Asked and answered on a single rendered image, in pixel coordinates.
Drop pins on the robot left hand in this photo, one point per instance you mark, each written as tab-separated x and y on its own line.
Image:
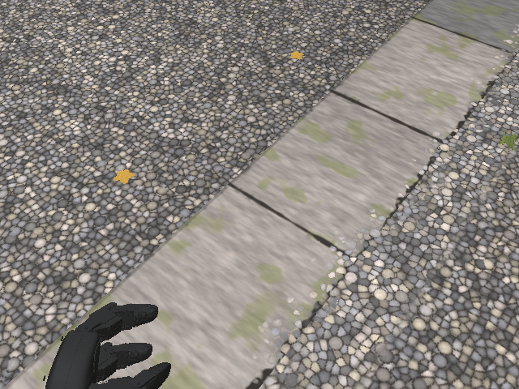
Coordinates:
81	362

